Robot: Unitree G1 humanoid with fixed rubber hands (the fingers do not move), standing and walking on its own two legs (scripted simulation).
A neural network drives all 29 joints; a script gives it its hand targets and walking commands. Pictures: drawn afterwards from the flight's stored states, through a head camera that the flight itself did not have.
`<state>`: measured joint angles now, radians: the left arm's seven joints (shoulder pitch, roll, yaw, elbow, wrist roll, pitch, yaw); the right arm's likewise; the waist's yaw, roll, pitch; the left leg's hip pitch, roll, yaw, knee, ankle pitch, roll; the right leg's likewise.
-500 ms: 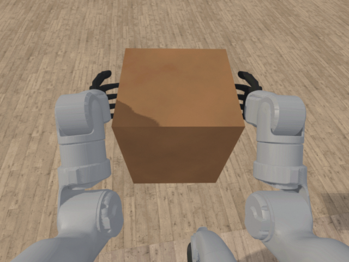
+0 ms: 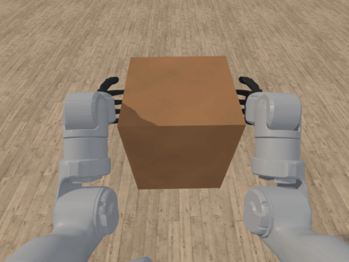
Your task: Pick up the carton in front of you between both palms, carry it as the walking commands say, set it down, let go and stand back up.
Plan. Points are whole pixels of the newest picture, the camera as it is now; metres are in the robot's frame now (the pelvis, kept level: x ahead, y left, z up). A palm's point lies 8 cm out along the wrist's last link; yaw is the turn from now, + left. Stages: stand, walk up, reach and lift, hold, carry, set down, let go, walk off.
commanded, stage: carry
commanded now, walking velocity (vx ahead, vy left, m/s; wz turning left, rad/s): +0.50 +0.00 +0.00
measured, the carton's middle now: (178, 127) +0.39 +0.01 +0.10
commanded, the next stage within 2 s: none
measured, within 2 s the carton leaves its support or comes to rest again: neither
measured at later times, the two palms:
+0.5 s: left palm (140, 61) +0.67 +0.13 +0.11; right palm (231, 63) +0.68 -0.17 +0.11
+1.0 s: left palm (137, 27) +0.93 +0.17 +0.11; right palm (211, 28) +0.92 -0.12 +0.12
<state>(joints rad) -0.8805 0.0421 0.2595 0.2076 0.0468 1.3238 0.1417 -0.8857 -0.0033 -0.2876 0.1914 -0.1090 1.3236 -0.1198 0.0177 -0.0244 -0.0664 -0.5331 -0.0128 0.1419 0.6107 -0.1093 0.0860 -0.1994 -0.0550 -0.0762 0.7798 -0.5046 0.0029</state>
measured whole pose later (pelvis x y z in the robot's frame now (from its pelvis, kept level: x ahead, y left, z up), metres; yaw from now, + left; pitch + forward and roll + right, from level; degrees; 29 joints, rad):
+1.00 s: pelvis +0.67 +0.03 +0.01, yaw -2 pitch +3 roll +1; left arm -0.17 -0.12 0.13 -0.28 0.12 1.26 0.08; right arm -0.19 0.14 -0.10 -0.25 -0.12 1.24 -0.08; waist -0.02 -0.03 -0.17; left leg -0.44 0.02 0.22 0.55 -0.17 0.10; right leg -0.22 -0.05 -0.05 1.04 -0.46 0.00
